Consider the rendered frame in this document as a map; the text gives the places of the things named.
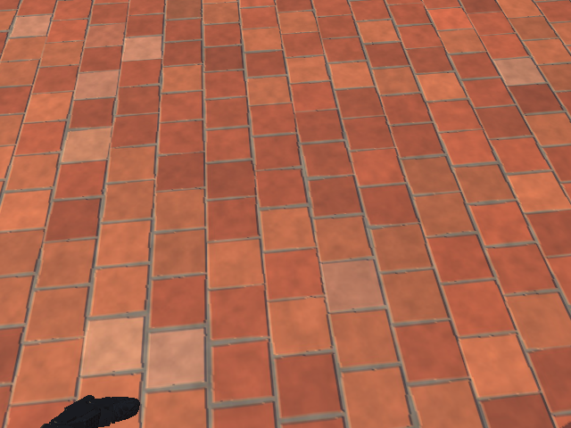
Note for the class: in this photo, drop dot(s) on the left robot hand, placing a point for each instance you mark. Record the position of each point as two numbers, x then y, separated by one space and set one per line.
93 413

